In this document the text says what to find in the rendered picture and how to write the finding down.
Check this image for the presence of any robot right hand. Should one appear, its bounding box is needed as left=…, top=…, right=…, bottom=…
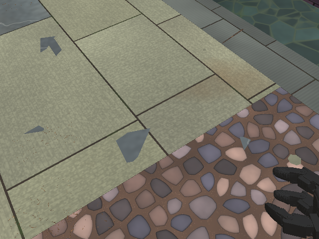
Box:
left=264, top=166, right=319, bottom=239

